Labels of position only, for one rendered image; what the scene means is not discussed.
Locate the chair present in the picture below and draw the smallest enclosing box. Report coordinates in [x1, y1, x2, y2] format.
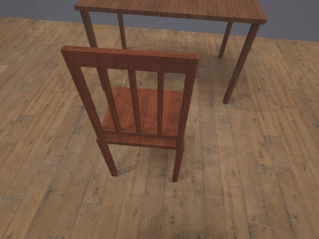
[60, 45, 199, 182]

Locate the table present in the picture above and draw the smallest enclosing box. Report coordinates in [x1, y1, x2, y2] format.
[74, 0, 267, 105]

